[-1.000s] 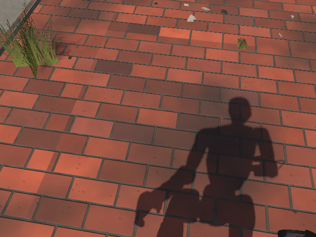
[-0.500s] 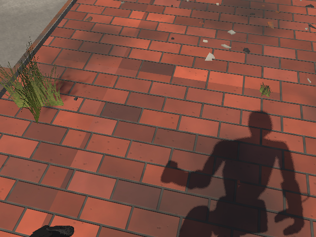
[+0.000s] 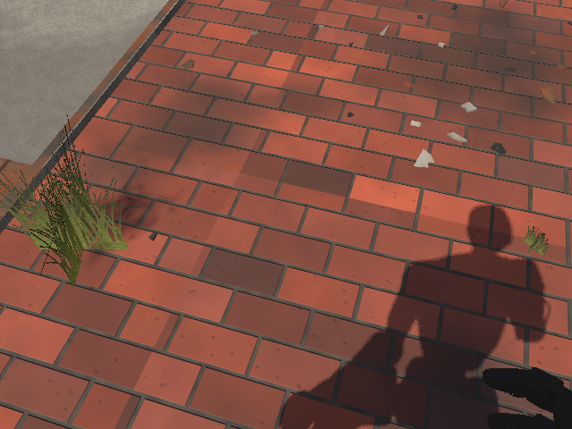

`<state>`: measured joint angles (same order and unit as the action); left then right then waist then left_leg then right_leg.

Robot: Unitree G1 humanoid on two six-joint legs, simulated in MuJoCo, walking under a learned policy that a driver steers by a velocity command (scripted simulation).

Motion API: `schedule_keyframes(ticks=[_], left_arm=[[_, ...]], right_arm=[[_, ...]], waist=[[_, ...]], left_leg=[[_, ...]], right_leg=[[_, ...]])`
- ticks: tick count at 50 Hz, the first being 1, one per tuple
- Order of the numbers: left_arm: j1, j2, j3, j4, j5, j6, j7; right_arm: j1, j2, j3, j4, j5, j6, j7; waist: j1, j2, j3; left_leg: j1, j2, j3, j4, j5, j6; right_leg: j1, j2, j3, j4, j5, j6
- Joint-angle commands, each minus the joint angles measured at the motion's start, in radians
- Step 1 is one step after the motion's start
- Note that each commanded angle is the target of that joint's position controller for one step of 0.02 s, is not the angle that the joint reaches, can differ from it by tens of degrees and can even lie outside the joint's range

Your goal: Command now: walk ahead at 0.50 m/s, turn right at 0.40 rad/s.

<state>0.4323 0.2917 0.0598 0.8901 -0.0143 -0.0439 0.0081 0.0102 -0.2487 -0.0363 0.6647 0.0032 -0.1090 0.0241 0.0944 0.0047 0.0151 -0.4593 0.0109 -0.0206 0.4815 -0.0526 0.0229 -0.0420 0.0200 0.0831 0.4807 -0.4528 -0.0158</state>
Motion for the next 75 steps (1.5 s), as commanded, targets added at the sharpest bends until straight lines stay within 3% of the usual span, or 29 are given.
schedule_keyframes(ticks=[1,2,3,5,13,21,23,24,25,26,27,28,29,31,35,39,46,49,51,52,53,54,55,56,58,62,67,72,75], left_arm=[[0.071,-0.001,-0.015,-0.129,-0.009,-0.033,0.001],[0.019,0.113,0.011,-0.106,-0.03,-0.034,0.003],[-0.068,0.146,0.024,-0.125,-0.032,-0.031,0.002],[-0.116,0.115,0.028,-0.133,-0.014,-0.019,0.002],[-0.211,0.04,0.017,-0.197,-0.009,0.018,-0.021],[-0.408,0.054,0.013,-0.294,-0.005,0.017,-0.063],[-0.332,0.092,0.035,-0.29,-0.003,0.024,-0.063],[-0.197,0.129,0.06,-0.257,-0.006,0.026,-0.059],[-0.018,0.202,0.098,-0.206,-0.009,0.034,-0.043],[-0.001,0.331,0.122,-0.2,-0.021,0.035,-0.026],[0.004,0.301,0.103,-0.248,-0.011,0.014,-0.035],[-0.02,0.224,0.079,-0.239,-0.003,-0.004,-0.042],[-0.059,0.192,0.07,-0.237,-0.004,-0.014,-0.042],[-0.186,0.126,0.046,-0.264,0.007,-0.017,-0.035],[-0.189,0.146,0.051,-0.27,0.006,-0.023,-0.014],[-0.143,0.132,0.041,-0.231,0.007,-0.026,0.001],[-0.047,0.156,0.044,-0.146,0.01,-0.026,-0.004],[-0.069,0.172,0.049,-0.135,0.01,-0.013,0.005],[-0.107,0.179,0.048,-0.146,0.013,-0.001,0.013],[-0.112,0.162,0.037,-0.163,0.021,0.0,0.021],[-0.014,0.083,0.011,-0.2,0.033,-0.02,0.013],[-0.032,0.079,0.001,-0.193,0.029,-0.047,0.002],[-0.116,0.138,0.012,-0.219,-0.005,-0.07,-0.014],[-0.191,0.139,0.009,-0.238,-0.013,-0.084,-0.018],[-0.226,0.138,0.018,-0.248,0.025,-0.086,-0.011],[-0.208,0.095,0.011,-0.258,0.034,-0.057,-0.002],[-0.393,0.05,-0.007,-0.298,0.026,-0.064,-0.007],[-0.459,0.093,0.01,-0.317,0.007,-0.083,-0.025],[-0.293,0.144,0.039,-0.279,0.013,-0.096,-0.018]], right_arm=[[0.404,-0.304,-0.097,0.037,-0.018,0.007,-0.012],[0.364,-0.194,-0.072,0.024,-0.007,0.009,-0.011],[0.315,-0.146,-0.057,0.024,-0.001,0.009,-0.014],[0.217,-0.103,-0.043,0.033,-0.009,0.007,-0.01],[0.192,-0.157,-0.068,0.095,-0.015,-0.007,-0.027],[0.268,-0.23,-0.093,0.146,0.021,0.035,-0.035],[0.253,-0.26,-0.102,0.144,0.031,0.05,-0.039],[0.235,-0.26,-0.1,0.14,0.036,0.059,-0.04],[0.253,-0.228,-0.086,0.133,0.023,0.057,-0.044],[0.323,-0.093,-0.043,0.078,-0.027,0.041,-0.037],[0.28,-0.112,-0.033,0.059,-0.006,0.002,-0.027],[0.171,-0.185,-0.052,0.032,0.038,-0.021,-0.016],[0.145,-0.175,-0.045,0.024,0.038,-0.034,-0.017],[0.165,-0.186,-0.056,0.049,-0.004,-0.029,-0.029],[0.157,-0.146,-0.051,0.042,-0.02,0.009,-0.027],[0.057,-0.096,-0.026,0.034,-0.009,0.011,-0.012],[-0.081,-0.118,-0.019,-0.018,0.016,0.001,0.023],[-0.031,-0.13,-0.023,-0.019,0.017,0.0,0.04],[0.154,-0.181,-0.054,0.028,0.009,0.006,0.033],[0.299,-0.229,-0.074,0.056,0.007,0.01,0.026],[0.395,-0.33,-0.099,0.056,0.001,0.013,0.02],[0.419,-0.263,-0.082,0.073,0.023,0.017,0.024],[0.374,-0.218,-0.068,0.061,0.025,0.022,0.017],[0.322,-0.201,-0.064,0.043,0.016,0.027,0.012],[0.247,-0.163,-0.048,0.021,0.002,0.03,0.006],[0.239,-0.189,-0.056,0.009,0.006,0.033,-0.013],[0.312,-0.212,-0.067,0.037,0.021,0.05,-0.037],[0.37,-0.202,-0.068,0.056,0.027,0.071,-0.047],[0.334,-0.171,-0.061,0.037,0.019,0.076,-0.043]], waist=[[-0.156,0.377,-0.4],[-0.184,0.219,-0.285],[-0.186,0.148,-0.162],[-0.132,0.088,-0.054],[-0.101,0.054,0.019],[-0.15,0.05,0.068],[-0.091,0.08,0.0],[-0.01,0.067,-0.069],[0.066,0.017,-0.163],[-0.019,-0.264,-0.214],[0.004,-0.217,-0.398],[0.035,-0.121,-0.285],[0.005,-0.09,-0.184],[-0.081,-0.044,-0.092],[-0.11,-0.04,-0.057],[-0.055,-0.075,-0.02],[0.008,-0.064,0.061],[-0.031,-0.079,0.029],[-0.133,-0.077,-0.101],[-0.198,-0.037,-0.198],[-0.166,0.183,-0.328],[-0.182,0.235,-0.377],[-0.198,0.159,-0.249],[-0.188,0.069,-0.152],[-0.125,0.006,-0.048],[-0.086,0.054,-0.034],[-0.154,0.069,-0.016],[-0.161,0.092,-0.018],[-0.063,0.111,-0.094]], left_leg=[[0.858,0.433,-0.682,-0.122,-0.22,0.241],[0.768,0.394,-0.648,-0.171,-0.368,0.211],[0.646,0.358,-0.482,-0.186,-0.342,0.173],[0.442,0.282,-0.296,-0.246,-0.164,0.153],[0.346,0.249,0.038,-0.356,0.092,0.163],[0.519,0.29,0.185,-0.269,0.243,0.106],[0.542,0.282,0.221,-0.101,0.575,0.082],[0.503,0.252,0.253,0.086,0.665,0.057],[0.326,0.21,0.266,0.349,0.525,0.014],[-0.125,0.052,0.248,0.729,-0.298,-0.058],[-0.279,-0.048,-0.019,0.902,-0.567,-0.061],[-0.382,0.008,-0.069,0.916,-0.479,-0.036],[-0.379,0.05,-0.06,0.843,-0.393,-0.013],[-0.234,0.111,-0.069,0.685,-0.285,-0.018],[-0.154,0.095,-0.042,0.519,-0.178,-0.068],[-0.12,0.081,-0.012,0.228,0.123,-0.084],[-0.235,0.062,-0.005,0.064,0.114,0.001],[-0.171,0.02,0.023,0.045,-0.016,0.049],[0.106,-0.062,0.089,0.027,-0.018,0.094],[0.362,0.003,-0.021,0.043,0.035,0.14],[0.733,0.245,-0.494,0.004,-0.062,0.317],[0.853,0.315,-0.787,-0.153,-0.209,0.372],[0.775,0.294,-0.684,-0.177,-0.305,0.32],[0.638,0.256,-0.567,-0.191,-0.273,0.287],[0.41,0.187,-0.426,-0.233,-0.085,0.257],[0.258,0.136,-0.319,-0.272,0.11,0.27],[0.178,0.06,-0.242,-0.247,0.067,0.196],[0.313,0.109,-0.379,-0.137,-0.01,0.168],[0.303,0.068,-0.384,0.037,0.082,0.118]], right_leg=[[-0.629,0.032,0.01,0.678,-0.164,-0.019],[-0.72,-0.035,0.067,0.783,-0.116,-0.014],[-0.744,-0.069,0.048,0.787,-0.018,-0.016],[-0.678,-0.129,0.032,0.721,0.107,-0.002],[-0.654,-0.163,0.004,0.451,0.382,0.03],[-0.606,-0.108,-0.118,0.173,0.355,-0.043],[-0.463,-0.036,-0.181,0.164,0.253,-0.086],[-0.281,0.016,-0.208,0.109,0.283,-0.118],[0.016,0.022,-0.145,0.083,0.321,-0.16],[0.337,-0.24,0.359,0.018,0.23,-0.314],[0.444,-0.363,0.776,-0.167,0.051,-0.424],[0.389,-0.344,0.659,-0.205,0.08,-0.362],[0.257,-0.303,0.526,-0.197,0.142,-0.325],[0.004,-0.229,0.349,-0.212,0.345,-0.275],[-0.156,-0.179,0.238,-0.262,0.516,-0.282],[-0.167,-0.132,0.096,-0.281,0.495,-0.217],[0.07,-0.247,0.088,-0.259,0.487,-0.193],[0.145,-0.261,0.036,-0.173,0.759,-0.158],[0.121,-0.206,-0.041,0.059,1.105,-0.117],[-0.031,-0.171,-0.077,0.285,1.005,-0.079],[-0.424,-0.008,-0.114,0.685,0.509,0.008],[-0.634,0.07,0.004,0.833,-0.084,0.024],[-0.735,0.002,0.057,0.875,-0.041,0.008],[-0.737,-0.041,0.038,0.824,0.034,-0.003],[-0.652,-0.098,0.02,0.655,0.121,0.005],[-0.58,-0.098,-0.017,0.484,0.188,0.064],[-0.464,-0.032,-0.034,0.134,0.519,0.093],[-0.42,-0.006,0.011,-0.005,0.468,0.063],[-0.165,-0.033,0.0,-0.07,0.414,-0.011]])
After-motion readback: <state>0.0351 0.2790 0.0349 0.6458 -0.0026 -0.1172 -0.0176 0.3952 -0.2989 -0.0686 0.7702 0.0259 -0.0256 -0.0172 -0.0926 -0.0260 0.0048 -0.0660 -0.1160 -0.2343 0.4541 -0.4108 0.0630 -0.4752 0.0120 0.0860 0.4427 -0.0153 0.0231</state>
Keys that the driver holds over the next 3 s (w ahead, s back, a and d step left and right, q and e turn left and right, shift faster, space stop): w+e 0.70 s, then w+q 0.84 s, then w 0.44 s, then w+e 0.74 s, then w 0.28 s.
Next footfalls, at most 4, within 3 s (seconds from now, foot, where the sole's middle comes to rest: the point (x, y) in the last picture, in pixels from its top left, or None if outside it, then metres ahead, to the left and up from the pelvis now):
0.50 right None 0.38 -0.19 -0.76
1.04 left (372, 322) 0.74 -0.12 -0.76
1.52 right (467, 258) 0.96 -0.38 -0.76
2.00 left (371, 182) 1.22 -0.12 -0.76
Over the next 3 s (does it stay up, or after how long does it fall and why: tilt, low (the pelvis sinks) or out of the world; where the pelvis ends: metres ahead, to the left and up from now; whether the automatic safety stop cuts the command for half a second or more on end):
stays up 1.62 -0.33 0.00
